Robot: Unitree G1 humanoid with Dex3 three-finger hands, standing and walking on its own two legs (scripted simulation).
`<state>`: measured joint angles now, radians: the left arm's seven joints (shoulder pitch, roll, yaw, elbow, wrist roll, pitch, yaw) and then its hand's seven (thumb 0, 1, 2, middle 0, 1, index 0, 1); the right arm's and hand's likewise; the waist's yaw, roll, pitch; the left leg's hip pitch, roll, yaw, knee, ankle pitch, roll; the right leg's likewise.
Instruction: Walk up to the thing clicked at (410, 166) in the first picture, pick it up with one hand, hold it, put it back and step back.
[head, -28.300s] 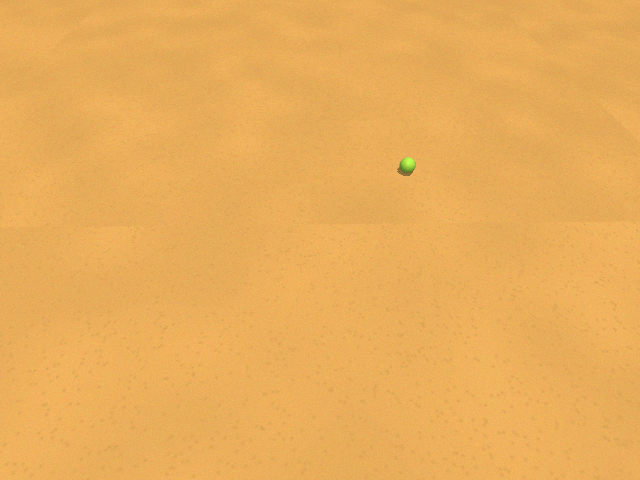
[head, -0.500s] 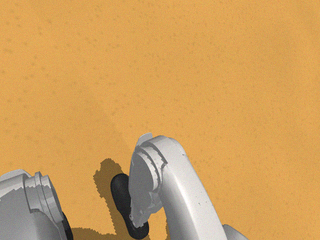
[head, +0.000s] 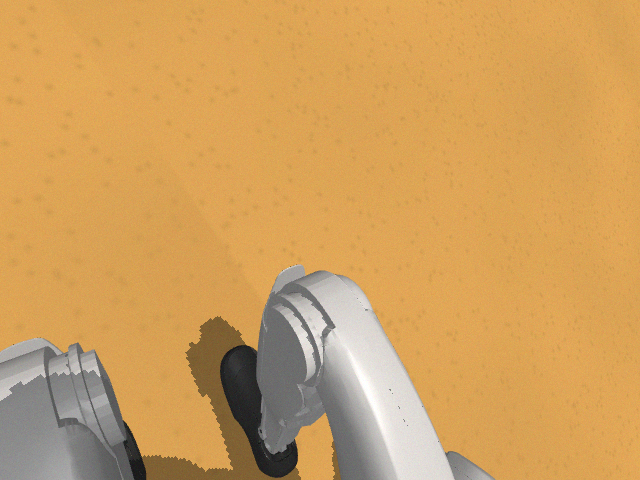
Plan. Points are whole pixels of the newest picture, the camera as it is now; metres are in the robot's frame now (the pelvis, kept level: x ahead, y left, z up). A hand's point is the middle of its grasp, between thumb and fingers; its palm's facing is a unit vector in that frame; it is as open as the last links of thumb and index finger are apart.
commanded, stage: settle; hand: left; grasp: from above
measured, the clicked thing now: out of the picture +0.42 +0.31 -0.27
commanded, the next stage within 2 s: lift in 0.90 s
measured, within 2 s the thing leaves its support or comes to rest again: leaves its support in 0.32 s
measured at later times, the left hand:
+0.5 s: hand out of the picture +0.42 +0.32 -0.21, palm faces -0.35 -0.17 -0.92, open 9.0 cm
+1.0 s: hand out of the picture +0.40 +0.31 -0.13, palm faces -0.40 -0.11 -0.91, open 9.1 cm
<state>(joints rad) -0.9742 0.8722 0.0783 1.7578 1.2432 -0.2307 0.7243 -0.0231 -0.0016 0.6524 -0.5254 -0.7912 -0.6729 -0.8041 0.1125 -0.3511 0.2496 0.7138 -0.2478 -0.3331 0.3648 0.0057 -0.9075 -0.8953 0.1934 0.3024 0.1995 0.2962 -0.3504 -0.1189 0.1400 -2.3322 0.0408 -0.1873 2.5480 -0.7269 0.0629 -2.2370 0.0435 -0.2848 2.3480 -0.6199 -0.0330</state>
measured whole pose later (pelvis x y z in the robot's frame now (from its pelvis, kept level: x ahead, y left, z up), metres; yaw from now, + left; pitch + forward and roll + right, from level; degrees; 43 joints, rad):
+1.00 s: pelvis +0.00 -0.01 +0.04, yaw +7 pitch +34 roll -7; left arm -0.86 0.62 0.03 1.38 1.22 -0.19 0.45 -0.03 -0.01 0.65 -0.55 -0.73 -0.74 -0.77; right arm 0.18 -0.31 0.04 0.78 -0.13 -0.16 0.22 0.01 -0.93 -0.90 0.19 0.30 0.20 0.30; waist -0.22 0.01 -0.09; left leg -2.28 0.01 -0.06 2.36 -0.68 0.05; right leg -2.23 0.02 -0.17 2.27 -0.63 -0.06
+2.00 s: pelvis +0.02 +0.01 +0.30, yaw +13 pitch +23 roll -3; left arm -0.38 0.44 -0.16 0.82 0.98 0.03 0.16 -0.02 -0.03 0.68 -0.57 -0.71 -0.81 -0.74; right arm 0.21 -0.24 -0.01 0.71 0.06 0.01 -0.04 0.01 -0.93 -0.90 0.20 0.30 0.20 0.30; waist -0.09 0.04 -0.20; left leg -1.33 -0.01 -0.01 1.50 -0.57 0.04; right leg -1.31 0.04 -0.05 1.44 -0.54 -0.02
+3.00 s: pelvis +0.08 +0.01 +0.45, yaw +13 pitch +8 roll -1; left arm -0.30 0.39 -0.21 0.81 0.99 0.00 0.12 -0.02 -0.02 0.69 -0.55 -0.74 -0.78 -0.77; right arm 0.26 -0.27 -0.04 0.72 0.06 0.01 -0.04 0.01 -0.91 -0.90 0.20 0.30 0.20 0.30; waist -0.05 0.03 -0.07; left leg -0.49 -0.01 0.01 0.71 -0.35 0.03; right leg -0.49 0.04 0.01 0.68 -0.32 -0.02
